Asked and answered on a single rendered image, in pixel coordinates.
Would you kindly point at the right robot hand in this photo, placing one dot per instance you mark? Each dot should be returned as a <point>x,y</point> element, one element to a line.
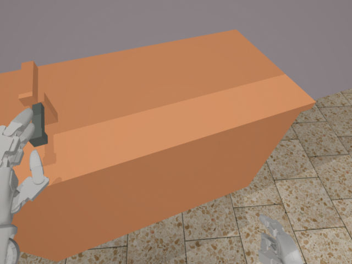
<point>283,250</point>

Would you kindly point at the left robot hand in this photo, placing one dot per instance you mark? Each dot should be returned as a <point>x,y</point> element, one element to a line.
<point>12,141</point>

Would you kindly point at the left robot forearm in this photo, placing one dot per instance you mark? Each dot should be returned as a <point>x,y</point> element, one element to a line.
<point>9,249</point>

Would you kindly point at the tap lever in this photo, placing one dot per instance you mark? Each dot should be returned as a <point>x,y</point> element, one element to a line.
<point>39,136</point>

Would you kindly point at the counter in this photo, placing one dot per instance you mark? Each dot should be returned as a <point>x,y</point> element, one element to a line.
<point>141,135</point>

